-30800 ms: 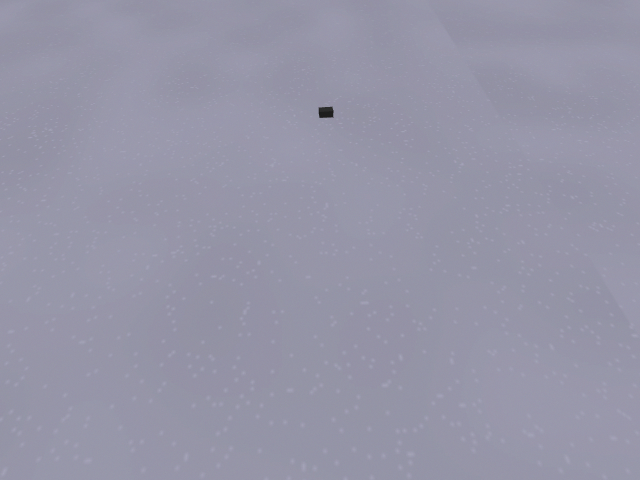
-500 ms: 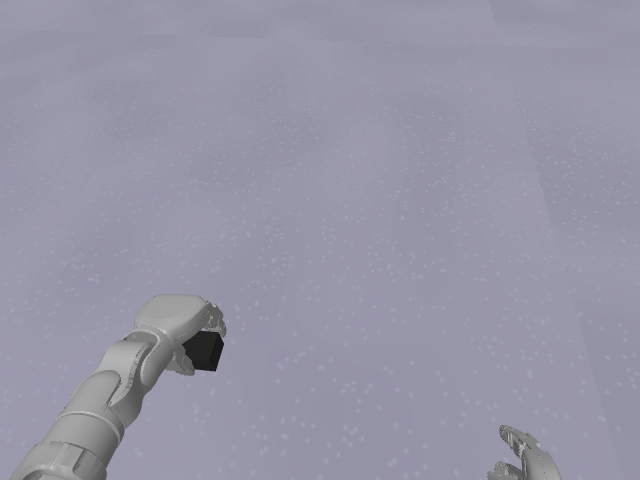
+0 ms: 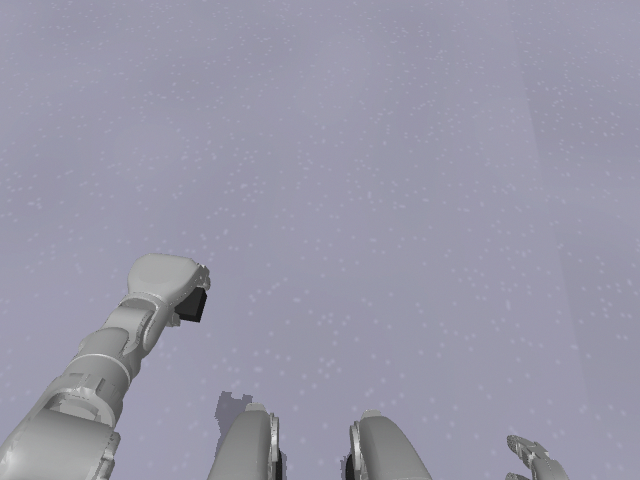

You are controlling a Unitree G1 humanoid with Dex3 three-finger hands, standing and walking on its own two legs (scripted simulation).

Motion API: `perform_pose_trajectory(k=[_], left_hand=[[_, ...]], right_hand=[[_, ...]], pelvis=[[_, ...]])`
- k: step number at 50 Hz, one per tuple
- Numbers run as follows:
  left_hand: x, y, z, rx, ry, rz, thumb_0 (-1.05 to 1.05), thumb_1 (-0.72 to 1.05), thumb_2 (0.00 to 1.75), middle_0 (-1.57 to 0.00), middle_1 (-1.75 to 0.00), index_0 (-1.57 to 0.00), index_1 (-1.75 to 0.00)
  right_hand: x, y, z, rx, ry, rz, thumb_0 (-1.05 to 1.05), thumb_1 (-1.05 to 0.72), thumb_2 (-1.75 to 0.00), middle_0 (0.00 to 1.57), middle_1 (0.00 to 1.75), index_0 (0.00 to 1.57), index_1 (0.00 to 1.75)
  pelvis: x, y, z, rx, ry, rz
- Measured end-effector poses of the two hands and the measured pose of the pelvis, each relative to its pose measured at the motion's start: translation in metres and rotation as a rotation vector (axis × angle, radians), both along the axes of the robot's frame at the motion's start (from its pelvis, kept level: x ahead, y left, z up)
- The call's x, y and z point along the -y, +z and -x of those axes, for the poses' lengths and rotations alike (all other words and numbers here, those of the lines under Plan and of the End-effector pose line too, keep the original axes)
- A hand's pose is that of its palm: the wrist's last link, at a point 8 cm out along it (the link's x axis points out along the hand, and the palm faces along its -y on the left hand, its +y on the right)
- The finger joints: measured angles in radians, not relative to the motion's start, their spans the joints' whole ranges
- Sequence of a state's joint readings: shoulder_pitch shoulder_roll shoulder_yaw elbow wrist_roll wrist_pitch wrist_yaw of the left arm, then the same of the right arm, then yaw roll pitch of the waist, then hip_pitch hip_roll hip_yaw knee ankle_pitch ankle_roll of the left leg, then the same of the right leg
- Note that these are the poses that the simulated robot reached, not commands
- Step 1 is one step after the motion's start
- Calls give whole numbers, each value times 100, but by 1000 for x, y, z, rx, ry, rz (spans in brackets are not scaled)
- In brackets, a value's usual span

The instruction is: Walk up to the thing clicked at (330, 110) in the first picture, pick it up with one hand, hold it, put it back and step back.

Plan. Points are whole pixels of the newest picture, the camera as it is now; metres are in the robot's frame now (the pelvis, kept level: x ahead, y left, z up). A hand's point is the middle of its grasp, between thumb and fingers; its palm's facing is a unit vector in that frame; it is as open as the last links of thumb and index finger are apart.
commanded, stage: crouch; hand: left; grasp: from above
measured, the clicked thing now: (176, 301) +0.38 +0.22 -0.13
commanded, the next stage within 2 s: lower in 1.48 s
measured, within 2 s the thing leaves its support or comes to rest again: neither
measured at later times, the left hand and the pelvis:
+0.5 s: hand (210, 323) +0.41 +0.21 -0.33, palm faces -0.44 +0.07 -0.90, open 7.3 cm; pelvis -0.04 +0.00 -0.19, yaw -3 degrees
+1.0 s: hand (217, 325) +0.44 +0.22 -0.44, palm faces -0.45 +0.04 -0.89, open 7.3 cm; pelvis -0.04 +0.00 -0.28, yaw -6 degrees
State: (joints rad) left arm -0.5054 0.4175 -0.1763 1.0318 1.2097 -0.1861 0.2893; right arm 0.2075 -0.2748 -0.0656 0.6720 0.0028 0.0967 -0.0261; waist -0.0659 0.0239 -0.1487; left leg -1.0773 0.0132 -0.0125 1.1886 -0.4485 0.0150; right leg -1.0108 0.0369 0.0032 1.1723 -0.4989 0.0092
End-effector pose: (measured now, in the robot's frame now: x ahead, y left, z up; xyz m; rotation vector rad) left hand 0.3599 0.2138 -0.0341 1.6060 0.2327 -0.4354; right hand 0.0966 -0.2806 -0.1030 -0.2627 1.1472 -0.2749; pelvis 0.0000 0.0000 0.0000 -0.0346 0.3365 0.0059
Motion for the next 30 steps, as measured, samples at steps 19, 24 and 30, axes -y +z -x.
perform_pose_trajectory(k=[19, 24, 30], left_hand=[[4, -188, -40, -39, 12, 4, -1, 37, 15, -100, -14, -103, -12], [4, -233, -49, -41, 1, 20, -1, 37, 14, -100, -14, -103, -11], [1, -274, -62, -25, 12, 28, -1, 38, 12, -101, -13, -104, -10]], right_hand=[[-14, -160, 109, -211, -53, 3, 0, -91, -90, 20, 30, 20, 30], [-16, -191, 108, -232, -21, -1, 0, -91, -90, 20, 30, 20, 30], [-14, -220, 99, -249, 16, -4, 0, -91, -90, 20, 30, 20, 30]], pelvis=[[-6, -154, 40, -242, -20, 35], [-5, -186, 41, -285, -24, 44], [-3, -217, 39, -315, -31, 53]])
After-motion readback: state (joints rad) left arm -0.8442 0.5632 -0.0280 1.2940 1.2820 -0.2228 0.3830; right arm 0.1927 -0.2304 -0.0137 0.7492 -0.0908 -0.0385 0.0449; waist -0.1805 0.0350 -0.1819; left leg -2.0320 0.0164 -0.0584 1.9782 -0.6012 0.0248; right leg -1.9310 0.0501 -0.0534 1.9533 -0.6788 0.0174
